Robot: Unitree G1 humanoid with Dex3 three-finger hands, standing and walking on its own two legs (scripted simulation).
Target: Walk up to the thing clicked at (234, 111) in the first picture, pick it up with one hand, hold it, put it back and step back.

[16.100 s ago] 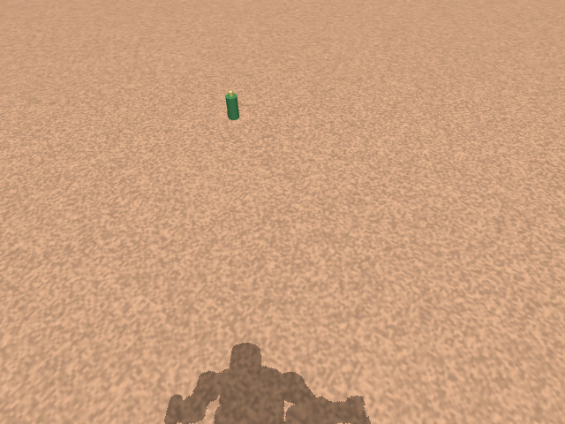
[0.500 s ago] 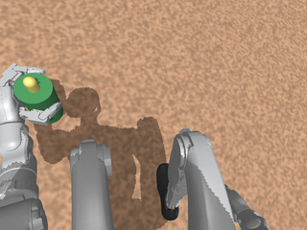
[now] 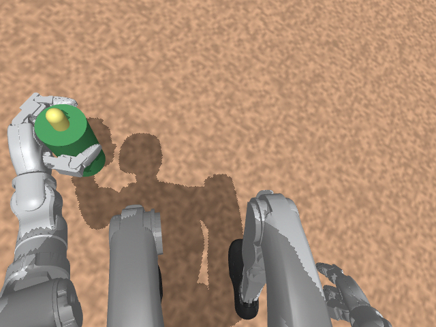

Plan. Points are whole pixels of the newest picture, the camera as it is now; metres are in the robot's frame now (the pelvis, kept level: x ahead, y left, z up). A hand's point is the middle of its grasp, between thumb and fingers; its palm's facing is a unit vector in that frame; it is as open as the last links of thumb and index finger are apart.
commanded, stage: settle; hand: left
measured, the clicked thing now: (72, 140) +0.44 +0.24 -0.08
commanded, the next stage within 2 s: lift in 0.40 s
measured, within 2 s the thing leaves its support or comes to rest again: neither
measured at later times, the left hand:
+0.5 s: hand (68, 136) +0.44 +0.23 -0.04, palm faces +0.19 -0.98 -0.06, open 10.2 cm
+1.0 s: hand (52, 130) +0.42 +0.23 +0.03, palm faces +0.15 -0.99 -0.07, open 10.2 cm
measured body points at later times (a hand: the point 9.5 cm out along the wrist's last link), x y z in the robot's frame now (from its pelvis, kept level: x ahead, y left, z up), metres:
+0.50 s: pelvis +0.00 +0.00 +0.01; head +0.21 +0.04 +0.41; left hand +0.42 +0.28 -0.04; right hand +0.12 -0.27 -0.11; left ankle +0.07 +0.13 -0.34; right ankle +0.11 -0.13 -0.34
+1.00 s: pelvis +0.00 +0.00 +0.06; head +0.20 +0.03 +0.46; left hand +0.40 +0.28 +0.03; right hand +0.14 -0.26 -0.07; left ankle +0.07 +0.13 -0.34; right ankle +0.11 -0.13 -0.34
